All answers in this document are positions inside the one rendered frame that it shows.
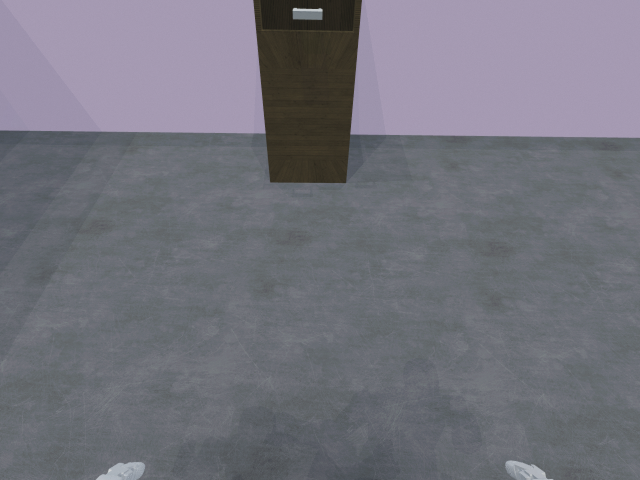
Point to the cabinet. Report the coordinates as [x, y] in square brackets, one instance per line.
[307, 82]

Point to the handle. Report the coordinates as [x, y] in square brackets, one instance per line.
[307, 14]

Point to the drawer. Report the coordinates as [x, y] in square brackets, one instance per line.
[338, 15]

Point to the right robot hand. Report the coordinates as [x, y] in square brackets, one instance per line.
[522, 471]

